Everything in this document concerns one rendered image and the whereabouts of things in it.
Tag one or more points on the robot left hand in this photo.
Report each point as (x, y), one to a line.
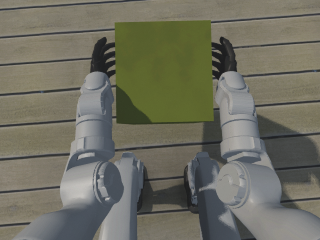
(98, 62)

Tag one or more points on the carton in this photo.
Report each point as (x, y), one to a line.
(163, 72)

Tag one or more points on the robot left forearm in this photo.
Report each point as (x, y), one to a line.
(93, 135)

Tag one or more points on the left robot thigh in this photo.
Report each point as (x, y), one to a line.
(121, 221)

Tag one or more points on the right robot upper arm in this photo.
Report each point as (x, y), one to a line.
(253, 193)

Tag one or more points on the robot right shin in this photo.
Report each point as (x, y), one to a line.
(214, 162)

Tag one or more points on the left robot upper arm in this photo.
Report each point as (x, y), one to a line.
(88, 192)

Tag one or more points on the robot right forearm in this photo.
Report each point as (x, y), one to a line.
(238, 121)

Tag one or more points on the robot right hand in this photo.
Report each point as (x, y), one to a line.
(227, 58)

